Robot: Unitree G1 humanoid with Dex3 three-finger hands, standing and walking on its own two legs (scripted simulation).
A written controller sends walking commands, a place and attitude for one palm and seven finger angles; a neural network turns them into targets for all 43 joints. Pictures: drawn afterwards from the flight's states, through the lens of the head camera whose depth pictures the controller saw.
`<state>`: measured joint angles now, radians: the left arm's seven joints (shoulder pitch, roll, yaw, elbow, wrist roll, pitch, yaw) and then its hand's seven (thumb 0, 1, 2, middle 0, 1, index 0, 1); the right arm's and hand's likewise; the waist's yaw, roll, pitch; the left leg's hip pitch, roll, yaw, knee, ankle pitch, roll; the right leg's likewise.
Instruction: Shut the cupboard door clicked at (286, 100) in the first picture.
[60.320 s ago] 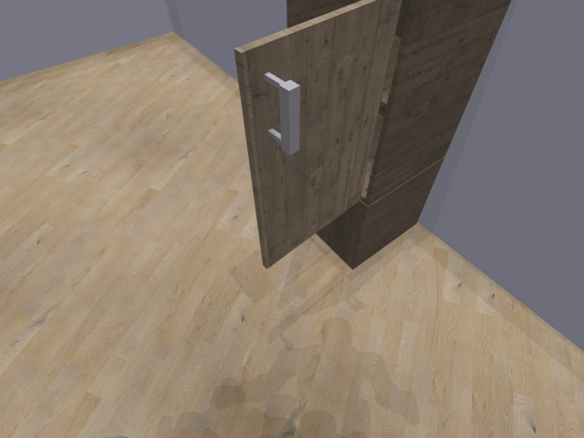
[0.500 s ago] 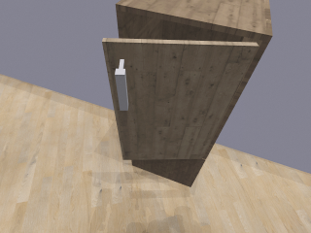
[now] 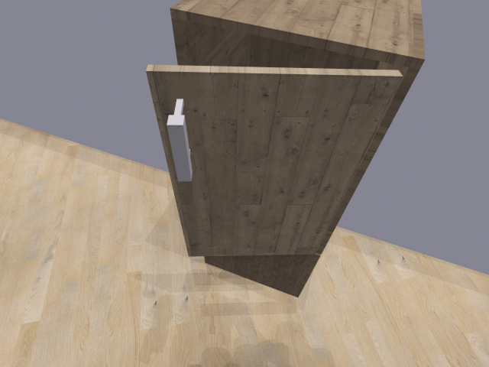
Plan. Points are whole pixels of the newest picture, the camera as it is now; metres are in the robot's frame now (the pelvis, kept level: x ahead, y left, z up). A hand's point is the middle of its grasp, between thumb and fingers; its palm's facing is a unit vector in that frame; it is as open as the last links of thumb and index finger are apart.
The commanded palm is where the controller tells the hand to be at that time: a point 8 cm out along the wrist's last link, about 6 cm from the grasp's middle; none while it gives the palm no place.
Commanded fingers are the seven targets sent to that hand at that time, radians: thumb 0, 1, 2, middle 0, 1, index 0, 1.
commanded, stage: shuffle to correct the standing spot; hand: left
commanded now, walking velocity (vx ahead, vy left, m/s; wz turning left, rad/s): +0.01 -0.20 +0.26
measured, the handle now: (182, 141) +0.43 +0.13 +0.14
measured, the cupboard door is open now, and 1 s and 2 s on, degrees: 22 22 22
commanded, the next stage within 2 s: come to a stop and stand still in 0.34 s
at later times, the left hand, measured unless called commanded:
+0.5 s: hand out of the picture -0.04 +0.07 -0.20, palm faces +0.12 -0.99 -0.10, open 7.3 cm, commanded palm none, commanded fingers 0.00 0.90 0.90 -0.20 -0.30 -0.20 -0.30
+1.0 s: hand out of the picture +0.02 +0.06 -0.18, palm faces +0.14 -0.97 -0.19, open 7.3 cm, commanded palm none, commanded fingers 0.00 0.90 0.90 -0.20 -0.30 -0.20 -0.30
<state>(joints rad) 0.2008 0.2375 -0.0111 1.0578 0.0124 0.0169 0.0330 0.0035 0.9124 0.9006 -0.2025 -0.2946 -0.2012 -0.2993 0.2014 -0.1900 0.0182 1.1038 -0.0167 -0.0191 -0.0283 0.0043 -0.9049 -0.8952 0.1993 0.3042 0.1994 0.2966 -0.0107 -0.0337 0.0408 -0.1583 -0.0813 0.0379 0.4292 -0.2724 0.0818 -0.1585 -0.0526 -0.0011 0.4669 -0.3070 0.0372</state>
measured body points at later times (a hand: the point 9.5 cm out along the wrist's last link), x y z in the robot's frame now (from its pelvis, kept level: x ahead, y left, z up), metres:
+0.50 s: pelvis +0.01 -0.08 -0.01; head +0.04 -0.04 +0.43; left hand -0.04 +0.12 -0.19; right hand +0.07 -0.31 -0.15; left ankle -0.01 +0.02 -0.74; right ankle -0.04 -0.15 -0.72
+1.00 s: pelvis +0.02 -0.13 +0.00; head +0.04 -0.11 +0.45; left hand +0.01 +0.11 -0.16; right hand +0.06 -0.35 -0.16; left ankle -0.01 +0.02 -0.74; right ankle +0.03 -0.25 -0.74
